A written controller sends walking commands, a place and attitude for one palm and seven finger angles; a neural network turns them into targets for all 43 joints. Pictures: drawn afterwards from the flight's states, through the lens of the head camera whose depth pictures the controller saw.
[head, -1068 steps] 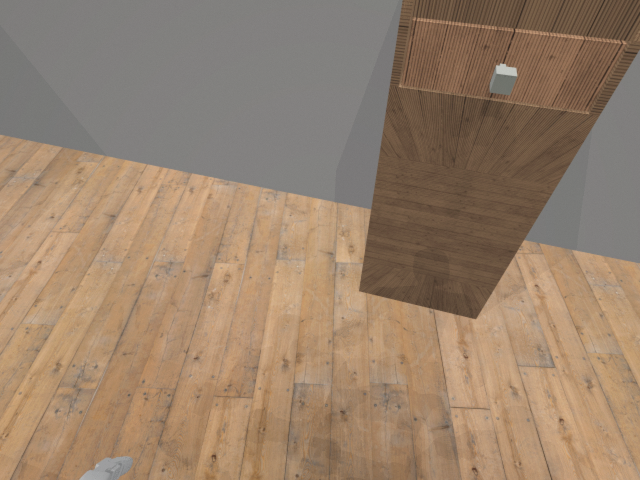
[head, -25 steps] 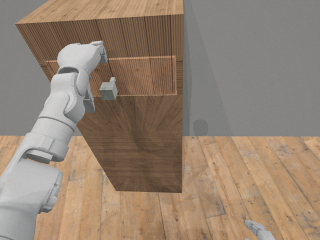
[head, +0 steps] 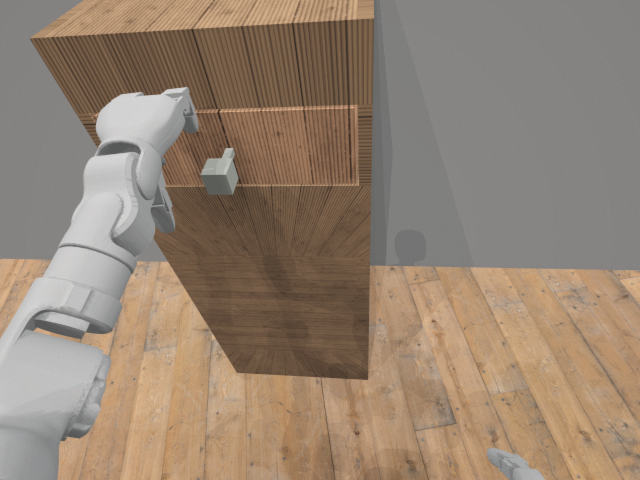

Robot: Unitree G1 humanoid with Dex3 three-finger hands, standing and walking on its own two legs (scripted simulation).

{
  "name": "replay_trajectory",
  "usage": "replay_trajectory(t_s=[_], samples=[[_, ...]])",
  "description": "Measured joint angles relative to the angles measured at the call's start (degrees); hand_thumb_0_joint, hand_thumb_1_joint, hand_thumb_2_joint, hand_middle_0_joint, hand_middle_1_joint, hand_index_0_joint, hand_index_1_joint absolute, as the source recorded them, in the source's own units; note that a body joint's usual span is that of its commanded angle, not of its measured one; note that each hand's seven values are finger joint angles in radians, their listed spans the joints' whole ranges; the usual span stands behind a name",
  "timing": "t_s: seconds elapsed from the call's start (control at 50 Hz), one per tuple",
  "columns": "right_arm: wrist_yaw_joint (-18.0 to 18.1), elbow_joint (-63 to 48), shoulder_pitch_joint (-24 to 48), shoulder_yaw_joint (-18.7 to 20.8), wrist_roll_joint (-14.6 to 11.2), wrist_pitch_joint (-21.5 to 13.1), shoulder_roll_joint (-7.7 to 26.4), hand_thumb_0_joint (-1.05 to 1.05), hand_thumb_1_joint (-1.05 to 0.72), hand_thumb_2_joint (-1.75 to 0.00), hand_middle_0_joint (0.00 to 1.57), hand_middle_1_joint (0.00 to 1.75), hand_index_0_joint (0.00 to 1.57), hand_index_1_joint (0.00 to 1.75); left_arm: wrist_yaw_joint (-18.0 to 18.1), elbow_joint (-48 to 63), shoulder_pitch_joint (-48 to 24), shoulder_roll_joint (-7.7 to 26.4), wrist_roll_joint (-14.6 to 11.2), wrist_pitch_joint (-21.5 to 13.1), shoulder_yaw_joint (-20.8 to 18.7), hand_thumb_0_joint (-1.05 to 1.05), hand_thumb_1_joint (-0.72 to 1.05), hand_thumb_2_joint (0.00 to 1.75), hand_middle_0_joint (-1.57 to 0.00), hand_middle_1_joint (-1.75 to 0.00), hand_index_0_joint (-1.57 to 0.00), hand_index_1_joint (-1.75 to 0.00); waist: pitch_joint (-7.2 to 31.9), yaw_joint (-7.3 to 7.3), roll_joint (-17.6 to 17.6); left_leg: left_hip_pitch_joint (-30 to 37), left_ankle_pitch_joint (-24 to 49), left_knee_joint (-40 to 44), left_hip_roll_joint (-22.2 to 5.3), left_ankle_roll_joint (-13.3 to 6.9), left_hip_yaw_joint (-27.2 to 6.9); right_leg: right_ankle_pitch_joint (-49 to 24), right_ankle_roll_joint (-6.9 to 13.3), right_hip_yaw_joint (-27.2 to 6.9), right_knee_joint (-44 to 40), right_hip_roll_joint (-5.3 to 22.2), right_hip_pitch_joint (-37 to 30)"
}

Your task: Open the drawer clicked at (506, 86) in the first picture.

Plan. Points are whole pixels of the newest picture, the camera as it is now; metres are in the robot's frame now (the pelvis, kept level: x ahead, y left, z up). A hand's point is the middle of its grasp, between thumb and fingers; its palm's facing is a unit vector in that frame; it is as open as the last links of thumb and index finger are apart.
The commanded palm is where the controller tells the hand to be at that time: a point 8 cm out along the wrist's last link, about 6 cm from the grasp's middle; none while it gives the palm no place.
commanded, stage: re-aim the fingers above the handle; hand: left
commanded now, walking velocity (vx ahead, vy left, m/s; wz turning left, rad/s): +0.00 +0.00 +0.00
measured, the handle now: (223, 167) +0.51 +0.18 +0.13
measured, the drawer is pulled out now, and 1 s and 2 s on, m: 0.00 0.00 0.00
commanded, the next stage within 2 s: lower the fingers behind the handle in 1.68 s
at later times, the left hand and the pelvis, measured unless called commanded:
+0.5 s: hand (153, 170) +0.43 +0.23 +0.19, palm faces -0.06 +0.05 -1.00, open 13.8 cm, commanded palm +0.41 +0.18 +0.25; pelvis -0.01 +0.00 +0.00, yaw +0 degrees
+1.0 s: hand (184, 186) +0.43 +0.20 +0.17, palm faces -0.11 +0.02 -0.99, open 13.8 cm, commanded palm +0.42 +0.19 +0.25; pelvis -0.01 +0.00 +0.00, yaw +0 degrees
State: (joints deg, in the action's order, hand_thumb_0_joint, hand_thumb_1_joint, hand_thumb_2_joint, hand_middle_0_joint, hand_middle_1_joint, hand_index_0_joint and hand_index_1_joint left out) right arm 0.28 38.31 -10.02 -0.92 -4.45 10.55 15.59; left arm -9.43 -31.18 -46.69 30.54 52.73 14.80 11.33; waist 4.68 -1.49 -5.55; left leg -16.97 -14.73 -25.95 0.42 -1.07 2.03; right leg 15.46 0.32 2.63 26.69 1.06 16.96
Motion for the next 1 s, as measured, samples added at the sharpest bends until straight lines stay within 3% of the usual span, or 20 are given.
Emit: replay_trajectory(t_s=[0.06, 0.12, 0.2, 0.24, 0.3, 0.36, 0.44, 0.48, 0.52, 0.56, 0.58, 0.6, 0.66, 0.7, 0.76, 0.82, 0.86, 0.92, 0.96, 1.0], samples=[[0.3, -0.9, -0.8, 0.1, -0.1, 0.2, 0.4, 0.01, -0.9, -0.9, 0.2, 0.3, 0.2, 0.3, -4.4, 4.6, 2.7, -1.1, -1.5, -1.0, 3.0, 0.0, -0.49, 0.3, -0.31, -1.2, -0.32, -1.2, -0.2, 0.1, 0.3, 0.5, -0.2, -0.4, 0.4, -0.2, -0.4, 0.5, -0.1, 0.4, 0.6, 0.4, -0.5], [1.0, -1.5, -0.5, 0.3, 0.1, -0.7, 0.6, 0.01, -0.9, -0.9, 0.2, 0.3, 0.2, 0.3, -6.0, 9.1, 5.5, -3.1, -3.0, -6.3, 5.5, 0.0, -0.49, 0.3, -0.31, -1.2, -0.32, -1.2, -0.9, 0.21, 0.8, 0.9, -0.5, -1.0, 0.6, -0.3, -0.5, 0.9, -0.2, 0.5, 1.4, 0.7, -1.0], [2.0, -1.4, 1.1, 0.3, 0.8, -2.7, 0.1, 0.01, -0.9, -0.9, 0.2, 0.3, 0.2, 0.3, -1.7, 10.1, 6.3, -4.7, -3.6, -14.2, 4.7, 0.0, -0.49, 0.3, -0.32, -1.21, -0.33, -1.2, -1.9, 0.69, 1.2, 1.0, -0.6, -1.5, 0.3, -0.3, 0.1, 0.7, -0.2, -0.1, 1.6, 0.4, -1.0], [2.3, -0.9, 1.8, 0.2, 0.9, -3.5, -0.4, 0.0, -0.9, -0.9, 0.2, 0.3, 0.2, 0.3, 2.2, 7.4, 4.2, -4.6, -3.1, -15.9, 3.0, 0.0, -0.49, 0.3, -0.32, -1.21, -0.33, -1.2, -2.3, 0.89, 1.5, 0.8, -0.4, -1.4, 0.2, -0.2, 0.4, 0.3, -0.1, -0.4, 1.5, 0.2, -0.6], [2.1, 0.2, 2.5, -0.4, 1.0, -3.8, -1.1, 0.0, -0.9, -0.9, 0.2, 0.3, 0.2, 0.29, 7.7, 1.4, -0.5, -3.3, -1.1, -14.3, 0.1, 0.0, -0.49, 0.3, -0.32, -1.2, -0.33, -1.2, -2.5, 0.9, 1.7, 0.3, 0.3, -0.7, -0.1, 0.0, 0.8, -0.5, 0.0, -0.8, 1.0, -0.1, 0.1], [1.5, 1.5, 2.3, -0.9, 0.8, -3.1, -1.4, 0.0, -0.9, -0.9, 0.2, 0.3, 0.2, 0.29, 9.6, -6.1, -5.1, -1.2, 1.2, -8.7, -2.0, 0.0, -0.49, 0.3, -0.32, -1.2, -0.33, -1.2, -1.8, 0.77, 1.5, -0.3, 1.0, 0.2, -0.3, 0.2, 1.1, -1.2, 0.1, -1.1, 0.3, -0.3, 1.0], [0.9, 1.0, 0.0, -0.8, 0.0, -1.0, -0.7, 0.0, -0.9, -0.9, 0.2, 0.3, 0.2, 0.3, 4.1, -10.6, -6.5, 1.4, 1.9, 0.3, -0.8, 0.0, -0.49, 0.3, -0.31, -1.2, -0.32, -1.2, -0.4, 0.92, 0.7, -0.8, 1.5, 0.9, -0.2, 0.0, 0.8, -1.6, 0.0, -0.8, -0.5, -0.2, 1.3], [0.9, 0.3, -1.7, -0.3, -0.4, -0.5, -0.1, 0.0, -0.9, -0.9, 0.2, 0.3, 0.2, 0.3, -0.7, -8.1, -5.0, 1.4, 0.7, 2.2, 2.4, 0.0, -0.49, 0.3, -0.31, -1.2, -0.32, -1.2, -0.3, 0.82, 0.6, -0.6, 1.3, 0.7, 0.2, -0.2, 0.1, -1.1, -0.1, -0.1, -0.3, 0.2, 0.8], [1.2, -0.1, -2.9, 0.1, -0.4, -0.7, 0.6, 0.0, -0.9, -0.9, 0.2, 0.3, 0.2, 0.3, -4.8, -3.5, -2.5, 0.2, -1.0, 0.7, 5.3, 0.0, -0.49, 0.3, -0.31, -1.2, -0.32, -1.2, -0.4, 0.64, 0.8, -0.3, 1.0, 0.1, 0.6, -0.4, -0.6, -0.5, -0.2, 0.5, 0.3, 0.6, 0.2], [1.7, -0.1, -3.1, 0.3, -0.2, -1.4, 1.0, 0.01, -0.9, -0.9, 0.2, 0.3, 0.2, 0.3, -7.5, 1.8, 0.4, -1.6, -2.9, -3.5, 7.7, 0.0, -0.49, 0.3, -0.31, -1.2, -0.32, -1.2, -1.0, 0.69, 1.2, 0.1, 0.5, -0.6, 0.9, -0.5, -1.0, 0.2, -0.3, 1.0, 1.0, 1.0, -0.4], [2.0, -0.3, -3.0, 0.5, 0.0, -1.9, 1.1, 0.01, -0.9, -0.9, 0.2, 0.3, 0.2, 0.3, -7.6, 4.4, 1.8, -2.3, -2.5, -5.5, 8.6, 0.0, -0.49, 0.3, -0.31, -1.2, -0.32, -1.2, -1.3, 0.74, 1.4, 0.3, 0.3, -0.9, 1.0, -0.5, -1.0, 0.4, -0.3, 1.0, 1.3, 1.1, -0.6], [2.3, -0.6, -2.8, 0.8, 0.2, -2.5, 1.2, 0.01, -0.9, -0.9, 0.2, 0.3, 0.2, 0.3, -6.3, 6.9, 3.0, -2.4, -1.1, -6.9, 8.5, 0.0, -0.49, 0.3, -0.3, -1.21, -0.32, -1.2, -1.6, 0.67, 1.4, 0.4, 0.1, -1.2, 1.0, -0.6, -0.9, 0.6, -0.3, 0.9, 1.5, 1.1, -0.7], [2.9, -0.5, -1.9, 1.2, 0.7, -4.1, 1.1, 0.01, -0.9, -0.9, 0.2, 0.3, 0.2, 0.3, -2.5, 9.0, 3.3, -2.5, -4.0, -15.1, 6.0, 0.0, -0.49, 0.3, -0.29, -1.22, -0.33, -1.2, -1.9, 0.4, 1.3, 0.6, -0.3, -1.8, 0.9, -0.5, -0.7, 0.6, -0.4, 0.6, 1.7, 0.9, -1.0], [2.8, 0.4, -0.8, 0.9, 0.6, -4.7, 0.6, 0.01, -0.9, -0.9, 0.2, 0.3, 0.2, 0.29, 1.0, 5.0, 0.2, -3.2, -4.5, -17.1, 4.7, 0.0, -0.49, 0.3, -0.29, -1.22, -0.33, -1.2, -1.8, 0.43, 1.6, 0.3, -0.3, -1.9, 0.8, -0.4, -0.6, 0.4, -0.4, 0.5, 1.7, 0.8, -0.6], [2.2, 1.4, 1.1, -0.2, 0.6, -4.4, -0.3, 0.0, -0.9, -0.9, 0.2, 0.3, 0.19, 0.29, 6.0, -3.3, -5.0, -3.4, -2.7, -14.9, 1.1, 0.0, -0.49, 0.3, -0.3, -1.22, -0.33, -1.2, -1.7, 0.83, 2.0, -0.7, 0.3, -1.3, 0.5, -0.2, 0.1, -0.3, -0.3, -0.2, 1.5, 0.5, 0.8], [1.4, 1.3, 1.6, -0.9, 0.8, -3.5, -0.9, 0.0, -0.9, -0.9, 0.2, 0.3, 0.2, 0.29, 7.9, -11.2, -8.8, -1.6, 1.0, -9.4, -1.6, 0.0, -0.49, 0.3, -0.3, -1.21, -0.32, -1.2, -1.1, 1.27, 1.8, -1.8, 1.1, -0.4, 0.1, -0.1, 0.8, -1.2, -0.1, -0.9, 0.8, 0.1, 2.3], [0.9, 0.7, 0.9, -0.9, 0.8, -2.4, -1.0, 0.0, -0.9, -0.9, 0.2, 0.3, 0.2, 0.3, 6.5, -13.9, -9.3, -0.1, 2.9, -5.5, -1.9, 0.0, -0.49, 0.3, -0.3, -1.21, -0.32, -1.2, -0.6, 1.45, 1.2, -2.3, 1.3, 0.0, -0.1, -0.1, 1.1, -1.5, -0.1, -1.1, 0.3, -0.1, 2.9], [0.5, -0.6, -1.5, -0.2, 0.4, -1.0, -0.6, 0.0, -0.9, -0.9, 0.2, 0.3, 0.2, 0.3, 1.5, -10.6, -5.8, 1.0, 2.4, -2.3, -0.5, 0.0, -0.49, 0.3, -0.3, -1.2, -0.32, -1.2, -0.1, 1.31, 0.5, -2.2, 1.1, 0.2, 0.0, -0.3, 0.8, -1.3, -0.2, -0.9, 0.1, 0.0, 2.6], [0.8, -1.0, -3.0, 0.2, 0.2, -0.7, -0.2, 0.0, -0.9, -0.9, 0.2, 0.3, 0.2, 0.3, -2.2, -5.5, -2.4, 0.6, 0.5, -2.8, 1.5, 0.0, -0.49, 0.3, -0.31, -1.2, -0.32, -1.2, -0.1, 1.08, 0.6, -1.5, 0.8, 0.0, 0.3, -0.4, 0.3, -0.7, -0.3, -0.4, 0.3, 0.3, 1.7], [1.3, -1.0, -3.8, 0.4, 0.1, -1.0, 0.2, 0.0, -0.9, -0.9, 0.2, 0.3, 0.2, 0.3, -5.0, -0.6, 0.4, -0.6, -1.6, -5.6, 3.7, 0.0, -0.49, 0.3, -0.31, -1.2, -0.32, -1.2, -0.5, 0.87, 1.0, -0.7, 0.3, -0.5, 0.6, -0.5, -0.3, 0.0, -0.4, 0.2, 0.7, 0.6, 0.7]])
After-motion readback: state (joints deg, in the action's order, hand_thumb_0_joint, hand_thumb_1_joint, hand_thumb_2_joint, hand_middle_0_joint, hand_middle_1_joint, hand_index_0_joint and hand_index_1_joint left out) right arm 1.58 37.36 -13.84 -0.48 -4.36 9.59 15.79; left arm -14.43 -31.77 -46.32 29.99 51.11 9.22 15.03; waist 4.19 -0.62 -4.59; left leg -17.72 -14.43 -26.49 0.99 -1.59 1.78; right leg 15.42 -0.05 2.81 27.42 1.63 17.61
